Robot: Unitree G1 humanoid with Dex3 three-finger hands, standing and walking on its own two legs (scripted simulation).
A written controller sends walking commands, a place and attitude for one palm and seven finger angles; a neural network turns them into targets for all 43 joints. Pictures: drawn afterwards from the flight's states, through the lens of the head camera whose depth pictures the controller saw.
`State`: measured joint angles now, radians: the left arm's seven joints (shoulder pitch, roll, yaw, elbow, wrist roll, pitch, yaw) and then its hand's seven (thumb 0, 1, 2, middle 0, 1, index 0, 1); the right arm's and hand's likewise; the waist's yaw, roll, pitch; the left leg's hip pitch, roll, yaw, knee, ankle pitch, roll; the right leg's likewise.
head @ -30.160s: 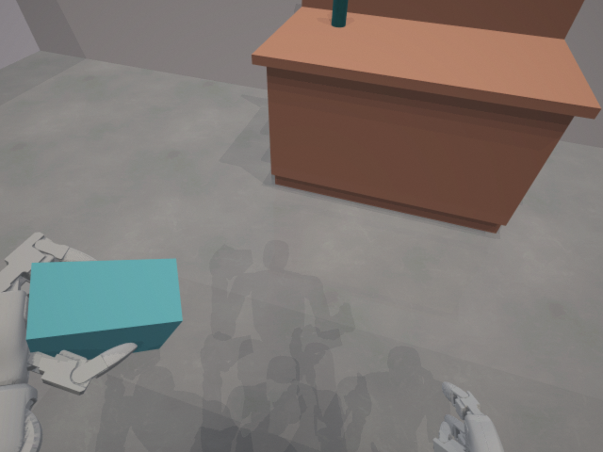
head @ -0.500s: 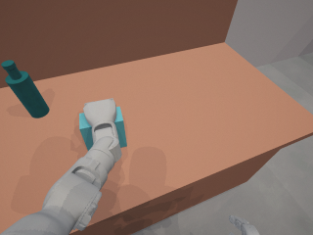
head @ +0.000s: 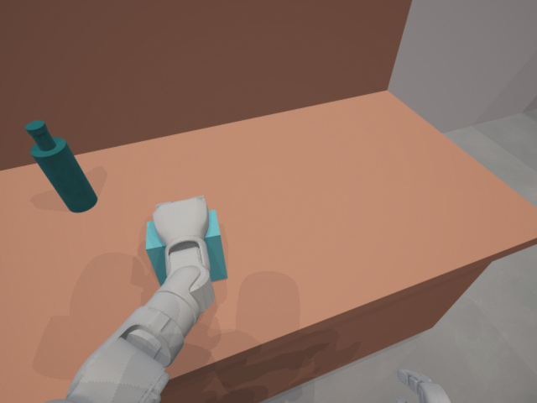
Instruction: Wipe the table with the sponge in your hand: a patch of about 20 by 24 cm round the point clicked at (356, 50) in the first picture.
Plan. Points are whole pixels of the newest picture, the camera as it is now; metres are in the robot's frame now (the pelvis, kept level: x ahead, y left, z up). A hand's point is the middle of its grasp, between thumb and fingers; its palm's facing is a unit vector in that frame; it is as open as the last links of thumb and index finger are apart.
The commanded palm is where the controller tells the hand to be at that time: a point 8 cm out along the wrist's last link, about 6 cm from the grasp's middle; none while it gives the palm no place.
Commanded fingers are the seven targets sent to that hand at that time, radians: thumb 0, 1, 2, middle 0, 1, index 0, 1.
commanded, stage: wipe back along the third lane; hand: left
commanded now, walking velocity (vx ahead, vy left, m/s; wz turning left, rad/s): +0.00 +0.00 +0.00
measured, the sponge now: (190, 258) +0.37 +0.18 -0.03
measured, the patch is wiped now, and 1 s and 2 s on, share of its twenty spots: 0.95 0.95 0.95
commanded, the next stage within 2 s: slide back across to the middle lane in 1.04 s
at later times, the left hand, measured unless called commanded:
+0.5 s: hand (193, 267) +0.32 +0.15 +0.02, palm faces -0.03 -0.04 -1.00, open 10.6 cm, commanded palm +0.27 +0.13 +0.05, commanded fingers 0.00 0.10 1.30 -1.20 -1.60 -1.20 -1.60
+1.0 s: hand (196, 273) +0.32 +0.15 +0.01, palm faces -0.03 -0.04 -1.00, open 10.6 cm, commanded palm +0.27 +0.13 +0.04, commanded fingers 0.00 0.10 1.30 -1.20 -1.60 -1.20 -1.60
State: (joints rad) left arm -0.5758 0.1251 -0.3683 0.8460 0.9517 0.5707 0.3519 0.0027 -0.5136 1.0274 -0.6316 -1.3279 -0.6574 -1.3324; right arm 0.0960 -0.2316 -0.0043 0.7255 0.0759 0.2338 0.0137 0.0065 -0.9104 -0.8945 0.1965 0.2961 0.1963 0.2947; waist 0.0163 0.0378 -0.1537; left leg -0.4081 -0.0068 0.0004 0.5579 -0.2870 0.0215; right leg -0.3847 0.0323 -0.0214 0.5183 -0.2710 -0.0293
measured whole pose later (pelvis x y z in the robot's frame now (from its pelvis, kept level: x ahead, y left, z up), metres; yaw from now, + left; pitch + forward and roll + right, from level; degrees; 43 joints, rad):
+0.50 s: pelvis -0.01 -0.01 +0.00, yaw +0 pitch +4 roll +0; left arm -0.40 0.10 -0.44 0.66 0.97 0.59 0.34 0.00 -0.51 1.03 -0.62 -1.33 -0.65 -1.34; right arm 0.03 -0.22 0.01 0.68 0.09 0.23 0.03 0.01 -0.91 -0.89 0.20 0.30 0.20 0.29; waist 0.06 0.04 -0.14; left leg -0.35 -0.01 0.00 0.54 -0.27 0.01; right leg -0.34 0.03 -0.02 0.53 -0.27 -0.04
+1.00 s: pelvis -0.02 -0.02 +0.00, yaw +0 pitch +4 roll +0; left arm -0.40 0.11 -0.43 0.66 0.97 0.58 0.34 -0.01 -0.51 1.03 -0.63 -1.33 -0.65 -1.34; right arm 0.05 -0.23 0.00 0.70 0.09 0.22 0.02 0.01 -0.91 -0.89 0.20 0.30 0.20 0.29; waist 0.06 0.04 -0.14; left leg -0.37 0.00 0.00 0.56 -0.27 0.00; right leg -0.36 0.04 -0.02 0.56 -0.27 -0.05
